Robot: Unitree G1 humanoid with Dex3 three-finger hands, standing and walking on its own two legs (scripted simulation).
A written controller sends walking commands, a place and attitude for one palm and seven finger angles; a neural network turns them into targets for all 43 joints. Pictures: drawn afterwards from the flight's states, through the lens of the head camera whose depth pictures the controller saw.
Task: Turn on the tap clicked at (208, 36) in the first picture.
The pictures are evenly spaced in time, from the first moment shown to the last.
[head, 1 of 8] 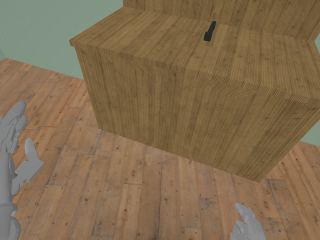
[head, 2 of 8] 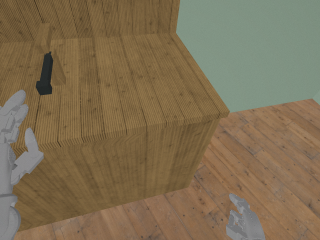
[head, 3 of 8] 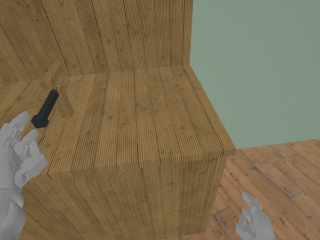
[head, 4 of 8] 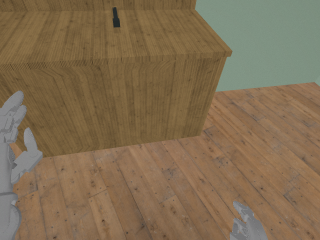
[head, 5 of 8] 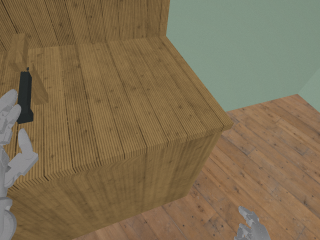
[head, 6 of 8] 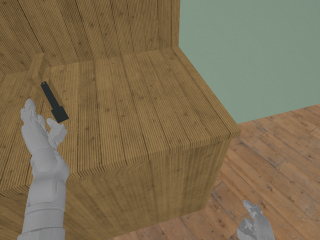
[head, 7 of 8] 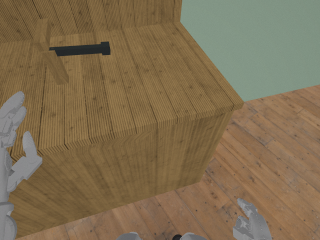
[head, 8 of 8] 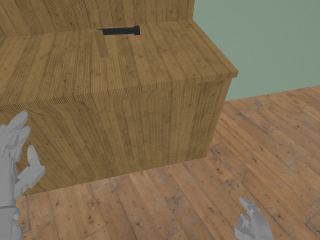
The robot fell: no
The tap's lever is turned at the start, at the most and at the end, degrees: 0 82 82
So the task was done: yes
